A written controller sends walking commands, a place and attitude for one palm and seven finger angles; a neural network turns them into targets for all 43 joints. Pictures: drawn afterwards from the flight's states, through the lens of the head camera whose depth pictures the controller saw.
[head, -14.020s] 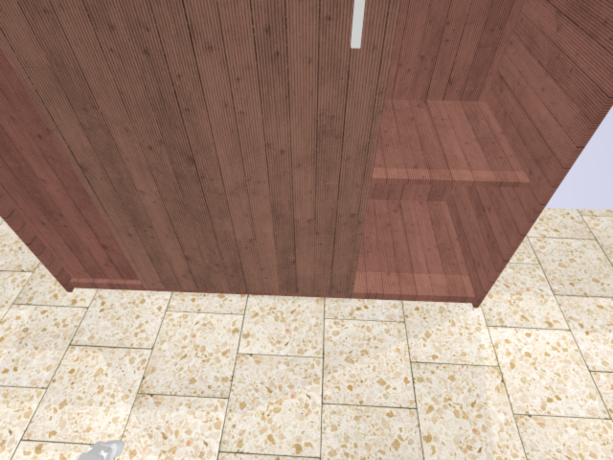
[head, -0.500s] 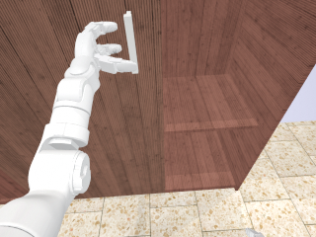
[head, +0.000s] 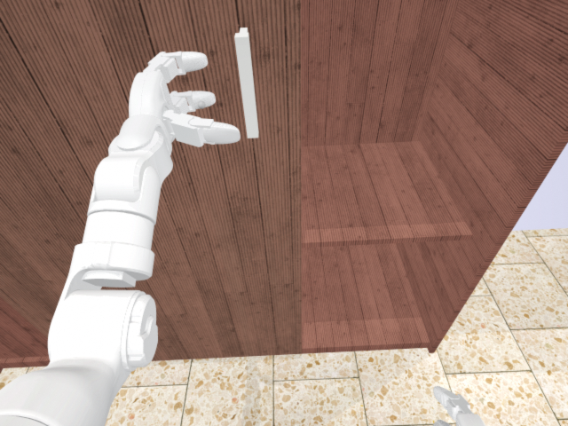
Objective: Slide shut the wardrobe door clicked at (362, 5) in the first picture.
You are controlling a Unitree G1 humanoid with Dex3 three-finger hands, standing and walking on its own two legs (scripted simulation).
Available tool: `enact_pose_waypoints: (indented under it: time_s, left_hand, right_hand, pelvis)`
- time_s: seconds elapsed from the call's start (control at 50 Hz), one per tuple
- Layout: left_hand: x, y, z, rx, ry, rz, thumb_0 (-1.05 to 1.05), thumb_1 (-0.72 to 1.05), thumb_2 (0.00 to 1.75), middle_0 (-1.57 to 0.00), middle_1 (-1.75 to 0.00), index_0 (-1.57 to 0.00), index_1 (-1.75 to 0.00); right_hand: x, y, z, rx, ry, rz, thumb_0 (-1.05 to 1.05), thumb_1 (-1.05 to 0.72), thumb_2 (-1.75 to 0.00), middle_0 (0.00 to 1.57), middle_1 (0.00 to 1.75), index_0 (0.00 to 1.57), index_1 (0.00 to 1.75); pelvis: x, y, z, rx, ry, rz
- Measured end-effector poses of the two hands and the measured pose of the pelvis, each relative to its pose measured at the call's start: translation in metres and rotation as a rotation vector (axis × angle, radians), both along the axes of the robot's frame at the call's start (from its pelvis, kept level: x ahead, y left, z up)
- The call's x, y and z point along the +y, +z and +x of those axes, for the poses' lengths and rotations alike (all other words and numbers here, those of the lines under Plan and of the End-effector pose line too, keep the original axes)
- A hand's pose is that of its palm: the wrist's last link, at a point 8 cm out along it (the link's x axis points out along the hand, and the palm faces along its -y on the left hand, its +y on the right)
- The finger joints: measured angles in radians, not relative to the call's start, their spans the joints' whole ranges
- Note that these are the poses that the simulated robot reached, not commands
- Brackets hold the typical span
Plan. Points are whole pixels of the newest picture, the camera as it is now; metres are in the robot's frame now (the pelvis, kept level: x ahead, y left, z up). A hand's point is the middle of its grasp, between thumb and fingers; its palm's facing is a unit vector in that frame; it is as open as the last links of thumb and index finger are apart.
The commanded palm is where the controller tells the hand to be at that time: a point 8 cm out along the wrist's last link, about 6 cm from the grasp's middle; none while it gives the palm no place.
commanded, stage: move the hooked fingers beside the handle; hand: left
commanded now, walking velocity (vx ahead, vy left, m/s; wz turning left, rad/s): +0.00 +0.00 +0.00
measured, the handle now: (248, 85) +0.51 +0.06 +0.26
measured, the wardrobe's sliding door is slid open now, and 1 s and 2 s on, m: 0.46 0.46 0.46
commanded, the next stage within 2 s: feel for the door with the fingertips in 0.74 s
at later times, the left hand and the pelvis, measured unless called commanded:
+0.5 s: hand (205, 101) +0.44 +0.11 +0.27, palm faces +0.08 -1.00 +0.01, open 14.0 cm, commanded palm +0.41 +0.17 +0.26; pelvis +0.00 +0.00 +0.00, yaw +0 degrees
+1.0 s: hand (215, 103) +0.44 +0.10 +0.27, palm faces +0.05 -1.00 +0.00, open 14.0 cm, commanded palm +0.42 +0.15 +0.26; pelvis +0.00 +0.00 +0.00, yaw +0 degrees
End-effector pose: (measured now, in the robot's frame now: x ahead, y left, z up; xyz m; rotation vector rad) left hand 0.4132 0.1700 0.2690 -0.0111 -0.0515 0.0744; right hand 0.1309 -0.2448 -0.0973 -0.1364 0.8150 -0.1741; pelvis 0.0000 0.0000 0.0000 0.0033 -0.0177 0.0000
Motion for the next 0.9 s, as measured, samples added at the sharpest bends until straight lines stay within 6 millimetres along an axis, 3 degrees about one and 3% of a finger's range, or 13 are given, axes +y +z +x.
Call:
enact_pose_waypoints:
  time_s: [0.14,0.38,0.62,0.9]
  left_hand:
    - [0.002,0.002,0.001,0.009,0.000,0.009,-0.02,-0.51,0.30,-0.30,-1.20,-0.30,-1.20]
    - [-0.011,-0.002,-0.001,0.019,-0.018,0.001,-0.02,-0.51,0.30,-0.30,-1.20,-0.30,-1.20]
    - [0.002,0.004,0.001,0.008,0.003,0.015,-0.02,-0.50,0.30,-0.30,-1.20,-0.30,-1.20]
    - [-0.011,0.004,0.003,-0.006,-0.014,0.007,-0.02,-0.50,0.30,-0.30,-1.20,-0.30,-1.20]
  right_hand:
    - [0.000,0.001,0.002,-0.001,0.009,-0.005,0.01,-0.91,-0.90,0.20,0.30,0.20,0.30]
    - [-0.002,-0.006,-0.015,0.041,-0.014,0.004,0.01,-0.91,-0.90,0.20,0.30,0.20,0.30]
    - [-0.009,-0.008,-0.027,0.062,-0.035,-0.001,0.02,-0.91,-0.90,0.20,0.30,0.20,0.30]
    - [-0.009,-0.006,-0.017,0.036,-0.025,-0.002,0.02,-0.91,-0.90,0.20,0.30,0.20,0.30]
  pelvis:
    - [-0.001,0.000,-0.001,0.001,0.007,-0.001]
    - [-0.001,0.000,-0.002,-0.005,0.001,0.000]
    - [-0.003,0.001,-0.003,-0.002,-0.002,-0.001]
    - [-0.003,0.000,-0.002,0.002,-0.001,0.001]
